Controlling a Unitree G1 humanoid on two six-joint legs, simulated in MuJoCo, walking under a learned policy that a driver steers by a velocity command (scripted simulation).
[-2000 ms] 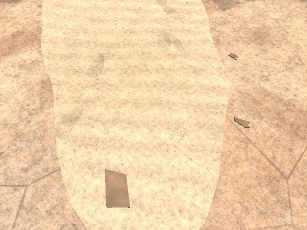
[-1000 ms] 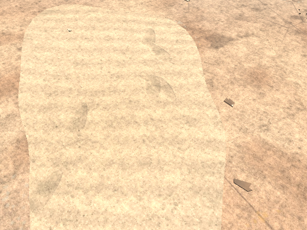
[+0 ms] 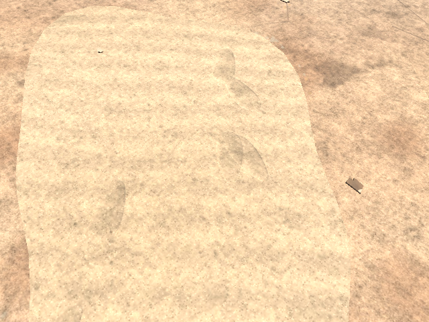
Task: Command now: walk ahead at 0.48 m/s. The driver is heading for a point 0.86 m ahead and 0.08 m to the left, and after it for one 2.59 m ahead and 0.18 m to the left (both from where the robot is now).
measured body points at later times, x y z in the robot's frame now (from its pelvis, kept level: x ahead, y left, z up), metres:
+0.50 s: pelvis +0.29 -0.04 +0.00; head +0.32 -0.05 +0.45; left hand +0.50 +0.20 -0.10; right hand +0.24 -0.31 -0.14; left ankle +0.11 +0.09 -0.71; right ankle +0.42 -0.14 -0.72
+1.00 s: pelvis +0.57 -0.03 +0.00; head +0.60 -0.01 +0.45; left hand +0.51 +0.24 -0.14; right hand +0.81 -0.21 -0.10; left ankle +0.71 +0.11 -0.70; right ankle +0.42 -0.15 -0.72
